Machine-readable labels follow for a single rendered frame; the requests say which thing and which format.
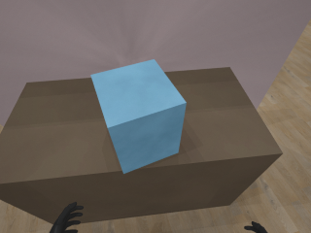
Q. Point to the pedestal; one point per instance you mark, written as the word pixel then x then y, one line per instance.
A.
pixel 56 149

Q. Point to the carton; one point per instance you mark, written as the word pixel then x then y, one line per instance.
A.
pixel 143 111

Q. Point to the left robot hand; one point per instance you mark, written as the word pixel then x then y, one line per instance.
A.
pixel 62 222

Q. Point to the right robot hand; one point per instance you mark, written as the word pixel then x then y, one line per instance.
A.
pixel 256 228

